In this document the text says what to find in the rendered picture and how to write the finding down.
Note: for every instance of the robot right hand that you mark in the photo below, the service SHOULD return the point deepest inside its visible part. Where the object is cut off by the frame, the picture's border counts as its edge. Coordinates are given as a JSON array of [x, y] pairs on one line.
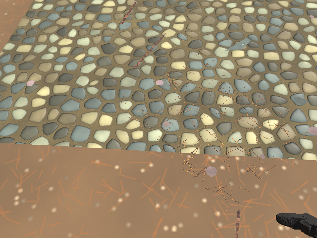
[[305, 222]]

